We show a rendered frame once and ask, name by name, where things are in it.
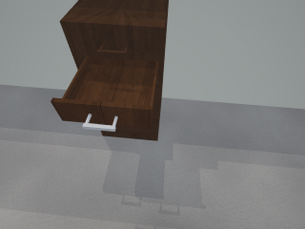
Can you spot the handle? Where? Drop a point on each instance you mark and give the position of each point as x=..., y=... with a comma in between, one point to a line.
x=112, y=53
x=99, y=127

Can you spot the cabinet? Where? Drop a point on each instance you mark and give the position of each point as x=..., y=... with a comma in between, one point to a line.
x=138, y=27

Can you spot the drawer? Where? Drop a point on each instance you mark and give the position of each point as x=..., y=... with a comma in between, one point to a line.
x=108, y=87

